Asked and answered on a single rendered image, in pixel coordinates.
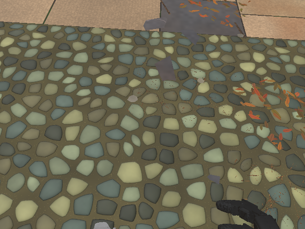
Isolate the right robot hand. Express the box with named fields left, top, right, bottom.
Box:
left=215, top=198, right=280, bottom=229

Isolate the left robot shin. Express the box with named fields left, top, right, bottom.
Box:
left=94, top=222, right=110, bottom=228

